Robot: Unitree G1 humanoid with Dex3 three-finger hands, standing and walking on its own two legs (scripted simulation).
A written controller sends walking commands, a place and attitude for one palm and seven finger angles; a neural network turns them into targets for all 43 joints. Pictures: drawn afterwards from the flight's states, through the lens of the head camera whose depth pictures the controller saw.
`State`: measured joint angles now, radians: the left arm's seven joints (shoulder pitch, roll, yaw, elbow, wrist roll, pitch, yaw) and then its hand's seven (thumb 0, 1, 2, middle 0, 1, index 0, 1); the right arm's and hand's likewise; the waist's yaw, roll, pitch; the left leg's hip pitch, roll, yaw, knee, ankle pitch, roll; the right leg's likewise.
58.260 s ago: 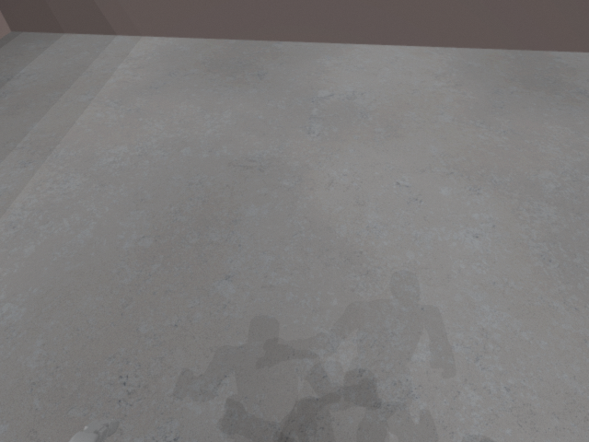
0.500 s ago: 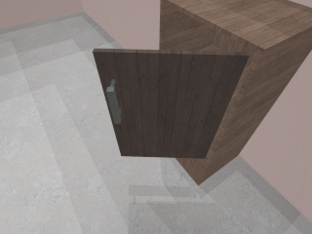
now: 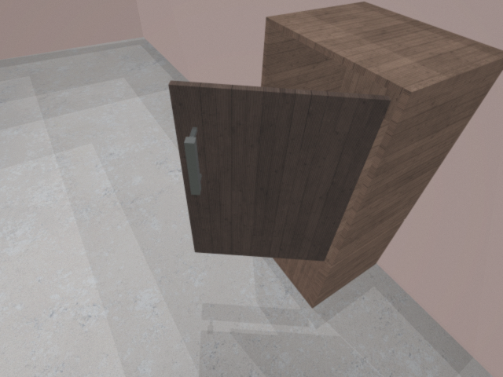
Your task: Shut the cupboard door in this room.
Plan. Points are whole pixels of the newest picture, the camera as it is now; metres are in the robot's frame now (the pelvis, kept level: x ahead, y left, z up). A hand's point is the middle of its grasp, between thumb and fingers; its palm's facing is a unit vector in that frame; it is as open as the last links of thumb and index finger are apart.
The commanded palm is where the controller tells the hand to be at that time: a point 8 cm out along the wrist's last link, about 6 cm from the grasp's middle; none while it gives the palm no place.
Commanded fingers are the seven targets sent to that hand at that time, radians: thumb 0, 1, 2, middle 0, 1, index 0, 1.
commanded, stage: shuffle to correct the standing spot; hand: left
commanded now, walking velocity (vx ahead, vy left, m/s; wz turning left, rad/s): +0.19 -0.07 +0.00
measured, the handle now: (195, 162) +0.55 +0.17 +0.02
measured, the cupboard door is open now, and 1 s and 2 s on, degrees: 54 54 54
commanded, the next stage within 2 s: come to a stop and stand still in 0.58 s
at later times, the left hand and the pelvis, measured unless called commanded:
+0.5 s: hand out of the picture -0.05 +0.15 -0.19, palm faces +0.05 -0.99 -0.12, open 7.4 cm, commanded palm none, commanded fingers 0.00 0.90 0.90 -0.20 -0.30 -0.20 -0.30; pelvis +0.04 +0.01 -0.01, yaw -1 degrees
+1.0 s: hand out of the picture +0.11 +0.14 -0.19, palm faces +0.05 -0.99 -0.15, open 7.3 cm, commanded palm none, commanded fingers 0.00 0.90 0.90 -0.20 -0.30 -0.20 -0.30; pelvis +0.11 -0.02 -0.01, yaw -2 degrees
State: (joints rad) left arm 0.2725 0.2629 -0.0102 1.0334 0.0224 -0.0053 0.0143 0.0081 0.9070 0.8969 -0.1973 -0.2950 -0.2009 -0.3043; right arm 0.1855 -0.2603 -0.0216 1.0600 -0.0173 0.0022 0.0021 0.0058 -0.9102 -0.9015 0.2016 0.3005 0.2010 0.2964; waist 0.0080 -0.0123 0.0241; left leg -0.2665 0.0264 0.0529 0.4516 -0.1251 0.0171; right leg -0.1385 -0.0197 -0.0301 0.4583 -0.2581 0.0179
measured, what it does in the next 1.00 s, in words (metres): walks ahead: left foot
